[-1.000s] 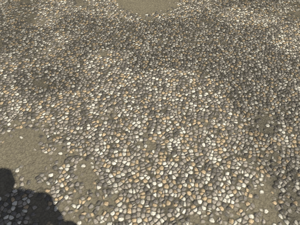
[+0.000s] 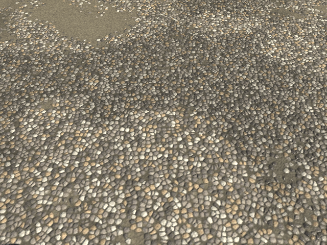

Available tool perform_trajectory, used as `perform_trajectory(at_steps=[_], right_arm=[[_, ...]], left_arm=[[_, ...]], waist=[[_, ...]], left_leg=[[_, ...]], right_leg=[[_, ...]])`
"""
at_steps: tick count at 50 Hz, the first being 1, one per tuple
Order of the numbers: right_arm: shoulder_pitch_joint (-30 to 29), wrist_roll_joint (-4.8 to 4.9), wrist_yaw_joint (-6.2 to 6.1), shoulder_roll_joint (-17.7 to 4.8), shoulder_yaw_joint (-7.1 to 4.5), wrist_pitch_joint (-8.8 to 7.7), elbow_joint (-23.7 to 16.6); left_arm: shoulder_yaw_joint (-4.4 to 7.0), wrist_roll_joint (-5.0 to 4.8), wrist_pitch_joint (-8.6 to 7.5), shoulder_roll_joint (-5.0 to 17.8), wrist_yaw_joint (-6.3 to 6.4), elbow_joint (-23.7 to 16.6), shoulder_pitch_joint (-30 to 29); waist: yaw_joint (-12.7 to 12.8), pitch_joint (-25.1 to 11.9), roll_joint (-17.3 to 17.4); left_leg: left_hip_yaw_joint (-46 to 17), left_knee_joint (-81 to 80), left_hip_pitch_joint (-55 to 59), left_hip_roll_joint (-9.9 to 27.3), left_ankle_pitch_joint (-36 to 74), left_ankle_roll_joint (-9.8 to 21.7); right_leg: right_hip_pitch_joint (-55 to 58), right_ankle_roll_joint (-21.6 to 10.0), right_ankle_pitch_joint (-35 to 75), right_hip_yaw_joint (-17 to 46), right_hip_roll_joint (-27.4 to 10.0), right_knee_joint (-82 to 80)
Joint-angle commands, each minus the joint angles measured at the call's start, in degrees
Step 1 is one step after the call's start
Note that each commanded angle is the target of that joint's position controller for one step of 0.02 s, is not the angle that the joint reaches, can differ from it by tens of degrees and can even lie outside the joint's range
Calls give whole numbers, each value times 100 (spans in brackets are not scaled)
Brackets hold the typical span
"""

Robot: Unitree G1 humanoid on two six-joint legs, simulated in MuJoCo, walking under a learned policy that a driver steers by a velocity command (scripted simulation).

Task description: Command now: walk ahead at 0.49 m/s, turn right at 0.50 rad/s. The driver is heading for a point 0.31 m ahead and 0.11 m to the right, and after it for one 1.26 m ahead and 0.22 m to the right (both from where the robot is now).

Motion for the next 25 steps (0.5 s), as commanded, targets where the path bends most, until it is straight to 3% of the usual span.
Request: perform_trajectory(at_steps=[1,3,4,5,6,7,8,9,10,11,12,15,17,19,22,25], right_arm=[[196,51,36,-917,-206,22,-126],[49,99,68,-1115,-270,70,-153],[-76,110,68,-1195,-281,96,-195],[-81,73,55,-1134,-240,108,-240],[-227,-82,32,-1028,-184,58,-463],[57,-113,175,-346,35,-217,-781],[-651,145,253,-839,-85,-454,-845],[-1019,230,257,-939,-119,-516,-937],[-1097,93,189,-935,-120,-516,-895],[-1077,-20,122,-965,-171,-450,-835],[-961,-16,108,-955,-202,-339,-848],[-1205,-90,100,-771,-206,-150,-1078],[-1729,-119,114,-658,-161,-150,-1269],[-2101,-99,171,-512,-84,-182,-1342],[-2619,-29,270,-511,-23,-216,-1487],[-3032,10,341,-659,5,-265,-1675]], left_arm=[[-47,-40,-119,105,-156,-664,-1035],[5,4,-127,261,-198,-704,-820],[97,24,-127,411,-208,-616,-314],[291,5,-114,750,-188,-314,709],[533,-34,-96,1457,-83,-92,1872],[546,-16,-160,2002,-100,-120,1985],[428,99,-176,1543,-94,-72,2426],[346,106,-208,1220,-73,-49,2064],[281,60,-230,1022,-64,-244,1464],[235,79,-242,862,-66,-376,920],[192,108,-262,730,-62,-460,702],[205,-1,-328,838,26,-376,908],[230,-7,-338,945,101,-299,1139],[223,15,-328,901,133,-218,1340],[207,13,-362,861,126,-30,1664],[194,9,-375,829,138,169,1945]], waist=[[-144,531,536],[65,408,743],[404,91,771],[873,-482,635],[1306,-1136,-235],[771,-1904,-1417],[1190,-1966,-858],[1102,-1165,-796],[839,-788,-234],[529,-550,-66],[312,-504,-86],[183,-360,-16],[311,-189,-51],[467,-113,-189],[709,106,-350],[861,337,-302]], left_leg=[[-740,-752,435,1646,1430,788],[-459,-206,510,1688,2748,660],[-184,567,411,1596,3992,537],[52,1818,-48,1400,4769,361],[215,4030,-1765,1113,3156,17],[-832,5739,-3992,-79,-1313,-207],[-1665,6127,-4803,-5,-1140,-37],[-1544,5939,-5298,224,-615,120],[-1580,5398,-4858,473,-122,181],[-1580,4843,-4184,654,203,150],[-1624,4545,-3712,740,326,124],[-1483,3667,-3414,575,721,-104],[-1421,2708,-3458,415,1439,-193],[-1352,1770,-3139,260,2281,-135],[-1300,1045,-2736,134,3024,4],[-1370,696,-3152,161,2677,174]], right_leg=[[-173,-214,-669,-471,133,-593],[540,-449,-1380,-823,389,-888],[1436,-583,-1344,-1068,682,-1129],[2931,-775,-1079,-1121,980,-1246],[4874,-1244,-602,661,-52,-1220],[6483,-2270,-1804,4031,-1273,-2388],[6775,-2150,-2088,4204,-1325,-2887],[6282,-1882,-1422,3240,-1138,-2788],[5324,-1677,-714,2498,-886,-2752],[4337,-1533,26,1925,-661,-2804],[3821,-1474,362,1676,-500,-2915],[3235,-1505,970,1318,-313,-3101],[3144,-1415,971,1107,-176,-3158],[3014,-1205,740,858,5,-3154],[2950,-1018,178,929,-38,-3241],[3713,-1069,172,1221,-326,-3034]])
